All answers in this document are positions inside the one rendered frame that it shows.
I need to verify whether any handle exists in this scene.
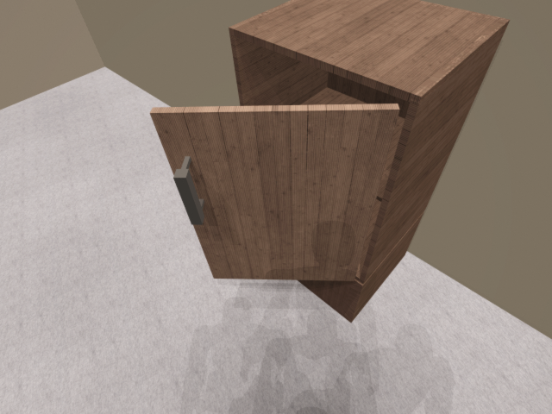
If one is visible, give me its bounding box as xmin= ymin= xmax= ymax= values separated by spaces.
xmin=173 ymin=156 xmax=204 ymax=225

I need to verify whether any cupboard door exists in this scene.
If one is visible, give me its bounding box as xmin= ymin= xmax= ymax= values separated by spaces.
xmin=150 ymin=103 xmax=399 ymax=281

